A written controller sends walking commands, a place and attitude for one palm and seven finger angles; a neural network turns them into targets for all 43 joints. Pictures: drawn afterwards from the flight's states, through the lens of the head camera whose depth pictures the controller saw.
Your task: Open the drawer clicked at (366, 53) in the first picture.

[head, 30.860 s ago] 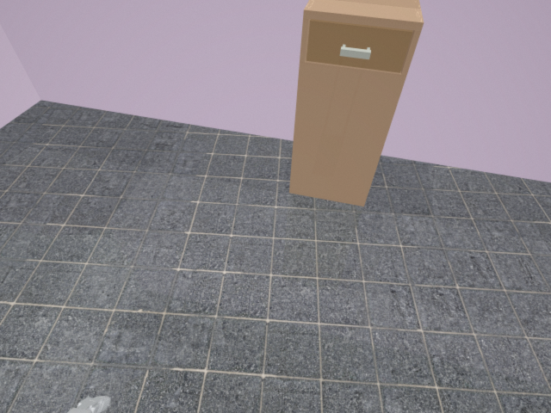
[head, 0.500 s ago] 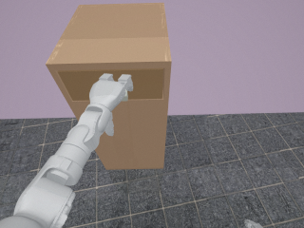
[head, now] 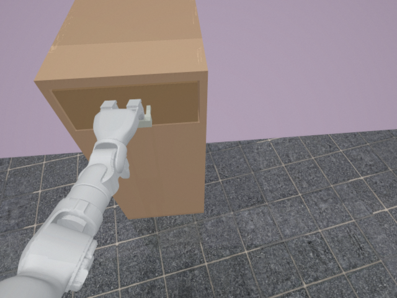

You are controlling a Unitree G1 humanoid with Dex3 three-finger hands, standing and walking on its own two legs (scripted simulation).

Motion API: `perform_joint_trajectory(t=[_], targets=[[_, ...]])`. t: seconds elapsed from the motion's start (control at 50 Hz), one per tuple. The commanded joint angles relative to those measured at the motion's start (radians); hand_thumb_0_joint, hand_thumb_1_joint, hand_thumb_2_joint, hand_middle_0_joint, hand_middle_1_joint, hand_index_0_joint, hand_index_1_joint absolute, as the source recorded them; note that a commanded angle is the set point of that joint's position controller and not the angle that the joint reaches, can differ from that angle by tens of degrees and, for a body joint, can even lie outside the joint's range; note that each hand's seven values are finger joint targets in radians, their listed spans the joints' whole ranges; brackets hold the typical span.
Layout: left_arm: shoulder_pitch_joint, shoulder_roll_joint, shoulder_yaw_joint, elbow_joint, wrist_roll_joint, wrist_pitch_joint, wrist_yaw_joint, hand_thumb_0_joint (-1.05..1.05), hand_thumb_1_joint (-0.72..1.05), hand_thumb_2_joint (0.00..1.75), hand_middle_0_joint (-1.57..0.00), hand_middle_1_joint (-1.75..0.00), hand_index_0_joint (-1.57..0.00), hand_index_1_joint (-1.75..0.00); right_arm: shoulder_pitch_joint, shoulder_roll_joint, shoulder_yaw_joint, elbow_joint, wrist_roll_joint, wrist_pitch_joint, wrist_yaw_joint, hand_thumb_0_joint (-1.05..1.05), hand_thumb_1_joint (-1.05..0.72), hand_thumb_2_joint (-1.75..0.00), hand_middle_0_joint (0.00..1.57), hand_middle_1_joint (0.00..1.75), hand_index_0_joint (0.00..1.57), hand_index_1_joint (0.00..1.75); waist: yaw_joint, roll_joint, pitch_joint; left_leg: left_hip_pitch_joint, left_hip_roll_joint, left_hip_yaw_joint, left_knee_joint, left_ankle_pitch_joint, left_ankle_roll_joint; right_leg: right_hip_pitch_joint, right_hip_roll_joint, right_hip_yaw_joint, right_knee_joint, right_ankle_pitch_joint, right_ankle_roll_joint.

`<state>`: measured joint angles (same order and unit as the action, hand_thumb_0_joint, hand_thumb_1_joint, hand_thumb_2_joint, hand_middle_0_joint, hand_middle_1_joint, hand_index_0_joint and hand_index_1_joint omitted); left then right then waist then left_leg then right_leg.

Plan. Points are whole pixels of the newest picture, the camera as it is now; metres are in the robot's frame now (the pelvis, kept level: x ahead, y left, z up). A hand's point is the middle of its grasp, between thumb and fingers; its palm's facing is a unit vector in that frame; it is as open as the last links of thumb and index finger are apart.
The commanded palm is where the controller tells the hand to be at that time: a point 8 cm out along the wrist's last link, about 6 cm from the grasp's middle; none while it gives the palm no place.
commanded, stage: lower the fingers behind the handle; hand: left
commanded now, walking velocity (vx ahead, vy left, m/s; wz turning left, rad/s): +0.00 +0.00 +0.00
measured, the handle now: (131, 115) +0.54 +0.18 +0.03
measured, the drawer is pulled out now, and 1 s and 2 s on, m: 0.00 0.00 0.00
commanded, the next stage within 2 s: lift the fingers back up to retry in 0.90 s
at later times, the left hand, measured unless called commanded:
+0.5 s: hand (128, 137) +0.46 +0.17 +0.04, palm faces +0.01 +0.03 -1.00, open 14.1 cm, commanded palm +0.43 +0.16 +0.05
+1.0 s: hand (128, 138) +0.46 +0.17 +0.04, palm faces +0.03 +0.01 -1.00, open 14.2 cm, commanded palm +0.43 +0.16 +0.06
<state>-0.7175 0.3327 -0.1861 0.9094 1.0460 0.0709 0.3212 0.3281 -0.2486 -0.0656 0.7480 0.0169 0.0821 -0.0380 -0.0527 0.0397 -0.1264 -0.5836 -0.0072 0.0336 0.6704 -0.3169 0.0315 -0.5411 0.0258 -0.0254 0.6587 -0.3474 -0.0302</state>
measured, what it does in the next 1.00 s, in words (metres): stands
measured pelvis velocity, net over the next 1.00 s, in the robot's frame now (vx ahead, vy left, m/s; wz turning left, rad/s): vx -0.02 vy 0.00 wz -0.01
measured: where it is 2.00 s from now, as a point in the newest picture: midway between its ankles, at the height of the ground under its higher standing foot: outside the picture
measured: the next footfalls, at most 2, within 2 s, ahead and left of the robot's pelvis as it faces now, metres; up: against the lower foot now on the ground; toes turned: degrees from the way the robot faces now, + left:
none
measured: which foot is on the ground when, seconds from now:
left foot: down 0.00-1.00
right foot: down 0.00-1.00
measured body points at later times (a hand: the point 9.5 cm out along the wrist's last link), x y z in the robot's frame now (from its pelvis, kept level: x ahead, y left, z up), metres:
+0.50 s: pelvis -0.01 -0.01 -0.01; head +0.05 -0.01 +0.44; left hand +0.45 +0.16 +0.09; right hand +0.04 -0.27 -0.14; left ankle +0.00 +0.10 -0.72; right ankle -0.02 -0.10 -0.72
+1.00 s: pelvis -0.02 +0.00 -0.01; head +0.05 -0.01 +0.43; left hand +0.45 +0.16 +0.09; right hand +0.03 -0.26 -0.14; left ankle +0.00 +0.10 -0.72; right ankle -0.02 -0.10 -0.72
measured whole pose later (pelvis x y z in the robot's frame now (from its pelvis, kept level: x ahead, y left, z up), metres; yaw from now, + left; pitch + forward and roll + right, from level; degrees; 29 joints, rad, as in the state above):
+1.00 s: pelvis -0.02 +0.00 -0.01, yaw -1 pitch +16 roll -1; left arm -0.83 0.32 -0.19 1.04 1.05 0.19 0.38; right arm 0.32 -0.23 -0.02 0.70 0.02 0.08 -0.03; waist -0.09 0.04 -0.16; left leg -0.71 0.01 0.04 0.75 -0.32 0.03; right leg -0.67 0.04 -0.02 0.74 -0.35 -0.03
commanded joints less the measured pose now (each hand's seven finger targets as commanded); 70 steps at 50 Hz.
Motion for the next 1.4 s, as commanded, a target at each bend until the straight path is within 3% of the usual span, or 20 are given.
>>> perform_joint_trajectory(t=[0.0,0.16,0.2,0.24,0.32,0.48,0.54,0.62,0.64,0.72,0.78,0.86,0.9,0.94,1.04,1.14,1.18,1.22,1.26,1.38], targets=[[-0.480,0.051,0.015,-0.120,0.019,0.023,0.105,0.00,-0.50,0.30,-0.30,-1.20,-0.30,-1.20,0.022,-0.124,-0.042,-0.075,0.003,-0.044,0.019,0.00,-0.90,-0.90,0.20,0.30,0.20,0.30,-0.050,-0.013,-0.301,0.254,-0.003,-0.029,-0.033,0.293,-0.003,-0.011,0.038,0.006,-0.059,0.254,-0.015],[-0.503,0.114,0.047,0.034,0.003,0.157,0.098,0.00,-0.50,0.30,-0.30,-1.20,-0.30,-1.20,0.005,-0.135,-0.027,-0.072,0.002,-0.021,0.013,0.00,-0.90,-0.90,0.20,0.30,0.20,0.30,-0.053,-0.067,-0.343,0.180,-0.017,-0.003,-0.035,0.236,0.007,0.065,0.029,0.022,-0.065,0.273,0.000],[-0.474,0.075,0.014,0.075,-0.003,0.167,0.073,0.00,-0.50,0.30,-0.30,-1.20,-0.30,-1.20,0.004,-0.133,-0.021,-0.079,0.001,-0.018,0.009,0.00,-0.90,-0.90,0.20,0.30,0.20,0.30,-0.060,-0.067,-0.316,0.170,-0.018,0.004,-0.035,0.230,0.008,0.057,0.028,0.020,-0.069,0.277,0.003],[-0.439,0.106,0.034,0.106,0.000,0.156,0.049,0.00,-0.50,0.30,-0.30,-1.20,-0.30,-1.20,0.007,-0.138,-0.016,-0.088,0.001,-0.015,0.006,0.00,-0.90,-0.90,0.20,0.30,0.20,0.30,-0.056,-0.082,-0.284,0.139,-0.017,0.002,-0.033,0.214,0.009,0.053,0.026,0.021,-0.064,0.271,0.004],[-0.411,0.069,0.003,0.115,0.002,0.125,0.018,0.00,-0.50,0.30,-0.30,-1.20,-0.30,-1.20,0.015,-0.141,-0.012,-0.106,0.001,-0.022,0.001,0.00,-0.90,-0.90,0.20,0.30,0.20,0.30,-0.068,-0.116,-0.233,0.105,-0.016,-0.001,-0.023,0.175,0.012,0.014,0.025,0.021,-0.066,0.234,0.006],[-0.366,0.029,-0.025,0.104,0.000,0.096,0.026,0.00,-0.50,0.30,-0.30,-1.20,-0.30,-1.20,0.042,-0.135,-0.016,-0.117,-0.001,-0.035,0.007,0.00,-0.90,-0.90,0.20,0.30,0.20,0.30,-0.072,-0.107,-0.227,0.065,-0.019,0.002,0.019,0.142,0.013,-0.045,0.026,0.025,-0.041,0.202,0.007],[-0.438,0.059,-0.014,0.079,-0.001,0.105,0.040,0.00,-0.50,0.30,-0.30,-1.20,-0.30,-1.20,0.050,-0.138,-0.018,-0.110,0.000,-0.037,0.009,0.00,-0.90,-0.90,0.20,0.30,0.20,0.30,-0.082,-0.097,-0.239,0.059,-0.017,-0.002,0.021,0.122,0.014,-0.055,0.025,0.028,-0.040,0.172,0.009],[-0.437,0.122,0.036,0.082,-0.001,0.128,0.045,0.00,-0.50,0.30,-0.30,-1.20,-0.30,-1.20,0.052,-0.139,-0.018,-0.107,0.001,-0.028,0.007,0.00,-0.90,-0.90,0.20,0.30,0.20,0.30,-0.065,-0.081,-0.294,0.055,-0.021,0.000,0.027,0.138,0.013,-0.009,0.024,0.032,-0.032,0.195,0.006],[-0.430,0.073,-0.009,0.084,-0.003,0.134,0.042,0.00,-0.50,0.30,-0.30,-1.20,-0.30,-1.20,0.050,-0.133,-0.015,-0.113,0.002,-0.027,0.006,0.00,-0.90,-0.90,0.20,0.30,0.20,0.30,-0.074,-0.072,-0.287,0.059,-0.022,0.003,0.027,0.133,0.014,-0.021,0.024,0.032,-0.033,0.192,0.010],[-0.432,0.102,0.019,0.084,-0.011,0.134,0.037,0.00,-0.50,0.30,-0.30,-1.20,-0.30,-1.20,0.046,-0.139,-0.015,-0.113,0.004,-0.024,0.006,0.00,-0.90,-0.90,0.20,0.30,0.20,0.30,-0.065,-0.072,-0.280,0.058,-0.018,-0.001,0.018,0.130,0.013,-0.017,0.026,0.030,-0.035,0.181,0.007],[-0.399,0.066,-0.005,0.087,-0.015,0.129,0.032,0.00,-0.50,0.30,-0.30,-1.20,-0.30,-1.20,0.042,-0.134,-0.012,-0.119,0.004,-0.026,0.005,0.00,-0.90,-0.90,0.20,0.30,0.20,0.30,-0.065,-0.092,-0.267,0.059,-0.019,0.002,0.017,0.127,0.015,-0.019,0.027,0.028,-0.039,0.184,0.010],[-0.378,0.120,0.038,0.094,-0.013,0.119,0.028,0.00,-0.50,0.30,-0.30,-1.20,-0.30,-1.20,0.043,-0.138,-0.009,-0.122,0.006,-0.028,0.000,0.00,-0.90,-0.90,0.20,0.30,0.20,0.30,-0.056,-0.119,-0.256,0.037,-0.019,0.002,0.016,0.110,0.017,-0.006,0.025,0.032,-0.042,0.173,0.012],[-0.397,0.106,0.019,0.092,-0.008,0.117,0.028,0.00,-0.50,0.30,-0.30,-1.20,-0.30,-1.20,0.043,-0.138,-0.008,-0.121,0.006,-0.030,-0.002,0.00,-0.90,-0.90,0.20,0.30,0.20,0.30,-0.069,-0.122,-0.229,0.037,-0.017,0.001,0.012,0.099,0.017,-0.027,0.024,0.032,-0.049,0.157,0.014],[-0.379,0.086,0.009,0.079,-0.001,0.110,0.031,0.00,-0.50,0.30,-0.30,-1.20,-0.30,-1.20,0.047,-0.133,-0.011,-0.127,0.006,-0.031,0.000,0.00,-0.90,-0.90,0.20,0.30,0.20,0.30,-0.057,-0.090,-0.251,0.056,-0.018,0.002,0.013,0.117,0.016,-0.027,0.028,0.027,-0.040,0.164,0.008],[-0.470,0.082,0.002,0.006,0.001,0.106,0.050,0.00,-0.50,0.30,-0.30,-1.20,-0.30,-1.20,0.043,-0.129,-0.017,-0.128,0.006,-0.033,0.003,0.00,-0.90,-0.90,0.20,0.30,0.20,0.30,-0.063,-0.044,-0.298,0.118,-0.010,-0.010,0.005,0.136,0.014,-0.041,0.033,0.025,-0.039,0.149,0.003],[-0.528,0.121,0.036,-0.033,-0.006,0.115,0.060,0.00,-0.50,0.30,-0.30,-1.20,-0.30,-1.20,0.035,-0.126,-0.017,-0.120,0.008,-0.032,-0.002,0.00,-0.90,-0.90,0.20,0.30,0.20,0.30,-0.058,-0.049,-0.338,0.166,-0.009,-0.016,-0.012,0.181,0.015,0.007,0.034,0.023,-0.050,0.189,0.004],[-0.558,0.096,0.017,-0.062,-0.008,0.114,0.059,0.00,-0.50,0.30,-0.30,-1.20,-0.30,-1.20,0.027,-0.123,-0.018,-0.116,0.008,-0.034,-0.004,0.00,-0.90,-0.90,0.20,0.30,0.20,0.30,-0.062,-0.040,-0.352,0.199,-0.008,-0.014,-0.019,0.201,0.015,0.014,0.035,0.022,-0.058,0.206,0.005],[-0.561,0.155,0.067,-0.099,-0.009,0.104,0.059,0.00,-0.50,0.30,-0.30,-1.20,-0.30,-1.20,0.021,-0.129,-0.021,-0.118,0.006,-0.032,-0.006,0.00,-0.90,-0.90,0.20,0.30,0.20,0.30,-0.043,-0.040,-0.392,0.225,-0.008,-0.019,-0.025,0.249,0.013,0.063,0.035,0.022,-0.057,0.247,0.000],[-0.537,0.138,0.060,-0.134,-0.008,0.094,0.055,0.00,-0.50,0.30,-0.30,-1.20,-0.30,-1.20,0.014,-0.121,-0.022,-0.122,0.007,-0.033,-0.006,0.00,-0.90,-0.90,0.20,0.30,0.20,0.30,-0.034,-0.026,-0.404,0.260,-0.008,-0.017,-0.027,0.296,0.014,0.079,0.036,0.020,-0.056,0.292,-0.001],[-0.564,0.147,0.057,-0.195,0.017,0.091,0.058,0.00,-0.50,0.30,-0.30,-1.20,-0.30,-1.20,-0.011,-0.121,-0.020,-0.120,0.009,-0.033,-0.003,0.00,-0.90,-0.90,0.20,0.30,0.20,0.30,-0.029,-0.002,-0.353,0.300,-0.004,-0.019,-0.055,0.342,0.009,0.081,0.038,0.012,-0.076,0.305,-0.006]])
